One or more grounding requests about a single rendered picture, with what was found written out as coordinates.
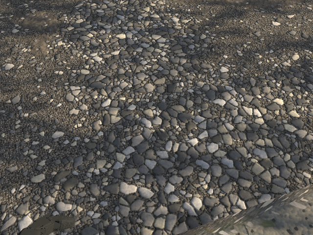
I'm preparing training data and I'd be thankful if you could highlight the robot left hand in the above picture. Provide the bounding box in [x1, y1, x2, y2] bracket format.
[17, 214, 75, 235]

